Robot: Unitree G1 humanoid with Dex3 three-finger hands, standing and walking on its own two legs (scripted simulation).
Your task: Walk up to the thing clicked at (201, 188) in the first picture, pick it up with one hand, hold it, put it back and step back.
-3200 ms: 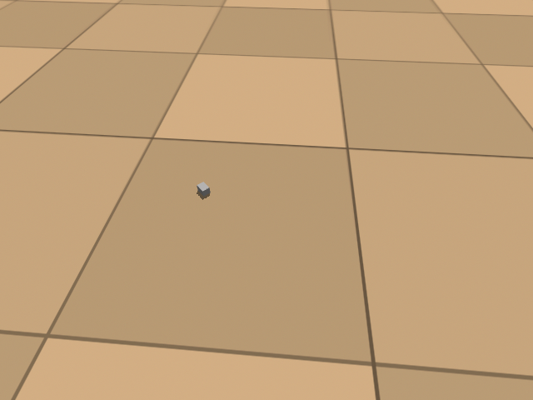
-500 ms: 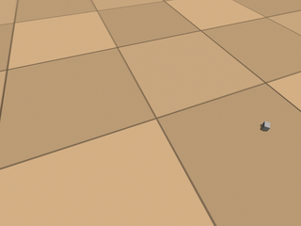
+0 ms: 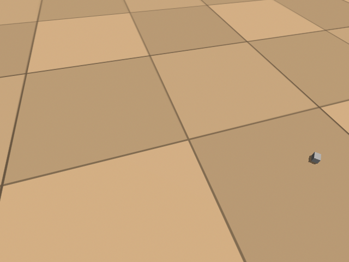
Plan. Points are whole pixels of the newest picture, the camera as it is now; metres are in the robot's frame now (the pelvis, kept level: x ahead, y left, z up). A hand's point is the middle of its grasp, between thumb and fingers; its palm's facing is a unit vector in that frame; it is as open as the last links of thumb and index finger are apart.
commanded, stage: walk up
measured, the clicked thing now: (316, 157) +0.87 -0.98 -0.74
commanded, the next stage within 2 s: stand in 0.12 s
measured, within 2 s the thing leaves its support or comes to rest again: neither
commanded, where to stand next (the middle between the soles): +0.07 -0.01 m, yaw -4 degrees
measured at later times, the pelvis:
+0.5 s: pelvis +0.02 -0.01 +0.02, yaw -2 degrees
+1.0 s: pelvis +0.02 -0.01 +0.02, yaw -3 degrees
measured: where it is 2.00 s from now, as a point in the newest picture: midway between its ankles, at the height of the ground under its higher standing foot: outside the picture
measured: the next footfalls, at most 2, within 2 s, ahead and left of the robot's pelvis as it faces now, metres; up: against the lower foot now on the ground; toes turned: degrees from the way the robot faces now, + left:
none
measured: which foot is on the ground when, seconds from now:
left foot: down 0.00-1.00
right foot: down 0.00-1.00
